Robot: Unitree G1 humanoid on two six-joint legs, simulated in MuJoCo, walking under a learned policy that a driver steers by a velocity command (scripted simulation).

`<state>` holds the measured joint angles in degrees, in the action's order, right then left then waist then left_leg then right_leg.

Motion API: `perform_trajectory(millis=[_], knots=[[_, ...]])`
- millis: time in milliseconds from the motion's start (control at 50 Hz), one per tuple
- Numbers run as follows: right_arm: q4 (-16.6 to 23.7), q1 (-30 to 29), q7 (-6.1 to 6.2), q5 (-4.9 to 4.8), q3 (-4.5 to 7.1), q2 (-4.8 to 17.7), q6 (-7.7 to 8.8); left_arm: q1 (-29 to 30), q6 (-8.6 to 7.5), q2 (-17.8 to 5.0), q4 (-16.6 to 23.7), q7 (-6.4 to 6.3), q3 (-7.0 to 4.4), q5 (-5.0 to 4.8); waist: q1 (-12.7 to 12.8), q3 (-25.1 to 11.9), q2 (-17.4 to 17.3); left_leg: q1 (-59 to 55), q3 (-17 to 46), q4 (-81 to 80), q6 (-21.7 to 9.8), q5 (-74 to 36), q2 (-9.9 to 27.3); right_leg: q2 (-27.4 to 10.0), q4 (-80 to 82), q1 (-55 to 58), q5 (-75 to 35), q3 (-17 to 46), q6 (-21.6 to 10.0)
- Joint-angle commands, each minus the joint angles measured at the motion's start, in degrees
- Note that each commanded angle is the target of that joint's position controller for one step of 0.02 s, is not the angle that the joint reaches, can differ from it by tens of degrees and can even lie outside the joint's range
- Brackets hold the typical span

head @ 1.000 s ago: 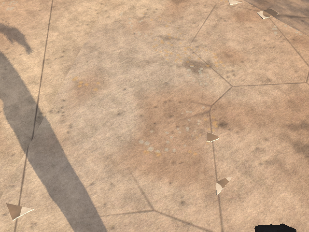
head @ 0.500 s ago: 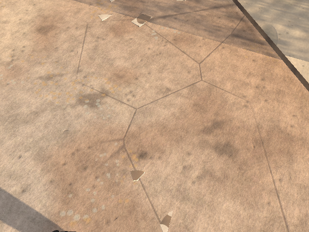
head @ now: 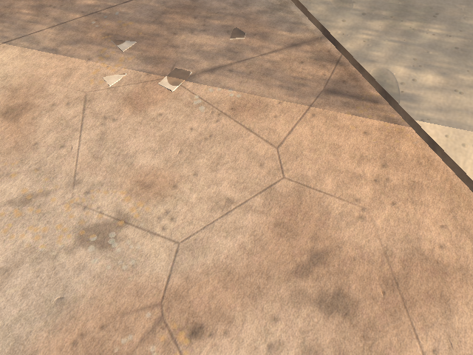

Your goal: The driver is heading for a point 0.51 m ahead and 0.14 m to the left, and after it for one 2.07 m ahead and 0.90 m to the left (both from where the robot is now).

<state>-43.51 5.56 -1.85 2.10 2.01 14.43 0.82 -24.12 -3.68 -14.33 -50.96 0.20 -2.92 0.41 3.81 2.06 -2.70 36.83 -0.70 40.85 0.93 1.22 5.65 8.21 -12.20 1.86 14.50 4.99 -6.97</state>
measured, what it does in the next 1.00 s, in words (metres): walks ahead, turning left: left foot, then right foot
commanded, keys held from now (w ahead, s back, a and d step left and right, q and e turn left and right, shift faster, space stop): w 0.38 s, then w+q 0.14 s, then q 0.48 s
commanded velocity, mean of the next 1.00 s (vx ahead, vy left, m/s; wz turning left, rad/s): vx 0.36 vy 0.00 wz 0.19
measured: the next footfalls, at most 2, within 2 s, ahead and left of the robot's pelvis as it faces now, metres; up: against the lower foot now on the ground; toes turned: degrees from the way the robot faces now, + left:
left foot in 0.14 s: +0.26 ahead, +0.12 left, +0.00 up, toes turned +1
right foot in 0.64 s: +0.53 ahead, -0.07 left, +0.00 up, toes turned +3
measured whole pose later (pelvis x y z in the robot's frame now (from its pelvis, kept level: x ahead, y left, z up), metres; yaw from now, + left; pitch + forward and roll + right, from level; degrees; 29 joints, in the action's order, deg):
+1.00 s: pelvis +0.42 +0.01 +0.00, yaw +16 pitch +0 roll +0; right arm -44.9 10.5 -2.0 1.5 4.1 15.2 -4.1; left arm -12.6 -1.6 -13.9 -47.4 -1.4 -2.2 1.7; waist 0.2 3.6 -0.8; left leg 28.1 -2.4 49.2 0.1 18.2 2.3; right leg -3.8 -25.5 -15.5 9.9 -13.2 -2.3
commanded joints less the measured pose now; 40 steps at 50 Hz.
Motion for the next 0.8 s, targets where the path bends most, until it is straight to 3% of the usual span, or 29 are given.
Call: perform_trajectory(millis=[20,80,100,120,140,160,180,200,220,240,260,320,400,460,520,580,620,640,660,680,700,720,740,760,800], knots=[[6.5,-9.5,-0.25,-0.34,0.56,4.1,1.43,-4.7,-0.56,-8.4,0.8,-0.73,-1.53,0.51,1.6,2.7,6.0,2.6,-1.6,-4.6,-1.6,0.0,-2.1,-17.5,-0.1,3.1,-30.1,8.0,-5.0],[5.8,-5.1,0.03,-0.54,0.93,5.1,2.03,-2.5,-0.70,-9.6,0.4,-1.29,-1.54,0.83,-1.7,2.2,6.9,-6.8,-2.2,-9.4,-4.4,5.2,-4.8,-18.4,-4.1,3.2,-42.0,6.8,-3.2],[4.2,-0.4,0.56,-0.65,1.44,6.0,2.24,-1.7,-0.81,-10.2,0.2,-1.30,-1.63,0.95,-3.7,-0.3,7.3,-13.6,-3.0,-10.2,-5.4,7.7,-6.9,-17.8,-9.0,2.8,-50.5,6.1,-2.3],[1.6,7.7,1.28,-0.63,2.05,7.0,2.65,-0.9,-0.80,-10.5,0.0,-1.08,-1.62,0.97,-7.5,-4.6,5.9,-23.4,-3.8,-13.4,-6.8,6.9,-8.4,-15.8,-18.6,1.6,-53.9,4.1,-1.4],[-0.5,17.0,2.13,0.32,2.86,9.4,3.20,-0.5,-1.08,-9.5,0.7,-0.91,-1.19,0.60,-11.5,-10.5,3.6,-37.7,2.4,-14.2,-9.1,8.0,-2.2,-13.6,-31.7,-6.9,-43.0,2.7,-0.6],[-0.8,23.2,2.53,1.73,4.56,16.3,3.29,-6.4,-1.25,-3.9,2.2,-0.52,-0.03,-1.52,-10.2,-19.4,-8.4,-54.5,28.1,-16.1,-16.2,14.0,14.8,-4.6,-54.1,-24.5,-13.3,-1.9,2.4],[-1.8,20.8,1.65,-0.10,4.23,14.0,2.54,-6.4,-1.14,-6.9,1.4,-0.64,-0.64,-0.24,-8.7,-18.7,-8.7,-52.4,43.6,-24.6,-18.8,14.3,18.4,-0.8,-62.1,-33.2,14.1,0.7,2.0],[-1.0,14.5,1.36,-1.20,3.38,10.4,2.27,-2.0,-0.79,-7.8,1.9,-0.59,-0.95,0.83,-6.2,-8.1,-2.4,-43.0,35.0,-25.4,-17.7,19.0,16.2,-5.1,-63.7,-36.4,9.8,2.0,1.7],[-0.5,10.5,1.06,-1.24,2.46,6.7,2.47,1.5,-0.88,-7.1,2.5,-0.07,-0.58,1.06,-5.5,-3.4,1.4,-35.8,27.4,-27.2,-16.3,17.2,13.5,-7.5,-60.5,-35.8,5.9,1.4,1.7],[-1.0,9.2,1.07,-0.98,1.90,5.2,2.78,2.9,-0.57,-6.0,2.9,0.32,-0.42,1.04,-4.3,-0.7,0.9,-31.3,21.6,-29.0,-14.5,13.6,10.5,-9.4,-57.0,-34.4,4.4,0.5,1.8],[-1.9,9.2,1.24,-1.13,1.51,4.4,3.13,2.6,0.09,-5.6,2.9,0.66,-0.29,1.67,-3.0,0.3,-0.8,-27.9,17.4,-30.3,-13.1,9.8,8.2,-10.6,-54.4,-32.2,3.5,-0.2,2.4],[-4.3,12.2,1.01,-1.56,1.70,5.4,4.50,2.4,1.23,-4.1,2.4,1.47,0.20,2.03,-2.1,-0.4,-1.5,-26.7,11.9,-32.4,-13.5,0.3,6.4,-11.7,-51.4,-31.7,0.7,-2.5,3.9],[-6.7,16.1,0.89,-1.94,1.69,5.5,4.67,13.0,1.37,-3.4,5.8,1.78,0.77,1.96,-3.9,2.3,-0.7,-28.8,7.8,-35.0,-13.5,-3.1,4.4,-14.3,-40.9,-38.5,-7.2,-5.3,6.2],[-8.2,18.9,1.02,-2.15,1.79,6.0,4.49,19.8,1.07,-1.9,8.0,1.95,1.61,1.67,-5.5,2.5,-0.8,-29.4,6.4,-33.5,-12.5,-7.6,2.7,-12.9,-30.0,-36.2,-12.6,-7.0,7.5],[-9.2,21.4,1.40,-1.82,2.00,7.0,4.15,24.1,0.78,-2.2,9.2,1.68,1.82,1.28,-7.0,1.8,-1.0,-32.5,7.7,-30.4,-12.3,-12.1,3.3,-11.1,-24.0,-33.9,-14.1,-7.4,7.8],[-9.3,20.8,1.98,-1.33,2.25,7.8,3.44,23.2,-0.17,-3.3,9.3,0.62,1.56,1.11,-5.9,0.8,-2.0,-35.3,8.8,-22.3,-10.4,-27.2,3.4,-8.6,-19.9,-29.2,-10.9,-6.5,6.7],[-8.6,18.5,2.25,-1.78,2.59,8.3,3.21,14.2,-1.38,-5.5,6.4,-0.37,0.70,1.38,-2.2,-3.2,-1.8,-35.2,9.3,-12.3,-7.8,-30.8,1.0,-6.9,-13.2,-18.2,-13.0,-6.1,5.0],[-7.6,17.4,2.22,-2.73,2.42,7.4,3.36,7.5,-2.38,-8.0,4.9,-1.02,-0.07,2.45,0.6,-7.8,0.7,-29.2,8.0,-2.3,-6.2,-22.6,-1.9,-11.5,-11.6,-6.2,-22.5,-3.5,3.3],[-4.5,19.1,2.51,-3.55,1.48,3.2,3.55,0.4,-2.64,-13.3,5.1,-1.64,-1.12,3.84,1.4,-17.3,9.9,-17.6,4.6,14.5,-4.7,7.2,-6.4,-29.0,-17.0,9.9,-47.7,10.1,-0.1],[-5.0,26.7,3.59,-4.97,1.47,2.0,2.28,2.7,-1.09,-14.5,6.2,-1.09,-1.97,1.43,-0.9,-27.1,18.5,-9.2,1.7,28.6,-4.2,37.5,-12.0,-39.1,-17.1,16.4,-58.2,21.1,-8.2],[-6.9,25.0,3.98,-2.76,2.78,6.6,0.93,5.2,0.03,-9.6,7.5,-0.88,-1.11,0.27,-1.5,-22.1,8.6,-7.3,3.9,31.5,-4.2,34.6,-8.4,-34.8,-14.8,8.9,-51.8,16.7,-7.6],[-6.2,21.0,3.42,-2.04,2.98,5.8,0.37,9.4,0.17,-5.8,7.9,-1.12,0.05,0.37,-2.6,-14.0,7.3,-6.0,3.8,30.8,-3.5,30.7,-6.7,-31.3,-12.3,1.7,-46.0,10.4,-6.0],[-5.8,19.3,2.89,-1.52,2.97,4.6,-0.16,12.1,0.33,-3.7,8.0,-1.51,0.71,0.61,-3.9,-8.5,7.8,-6.1,3.2,28.7,-2.6,27.7,-5.0,-28.4,-9.3,-4.8,-41.9,5.8,-4.4],[-5.4,17.9,2.26,-0.84,3.11,4.2,-1.02,13.2,0.36,-3.3,7.9,-2.03,0.85,0.50,-4.8,-5.7,9.8,-7.0,3.1,26.9,-1.7,25.2,-3.9,-26.6,-6.9,-9.3,-38.3,2.4,-3.8],[-5.1,19.1,1.57,-0.43,3.17,3.3,-2.61,13.4,0.14,-4.4,7.7,-2.16,0.46,0.75,-6.1,-5.7,10.0,-10.6,1.5,27.8,-0.6,22.4,-4.7,-25.6,-5.2,-14.3,-38.0,-1.6,-4.5]])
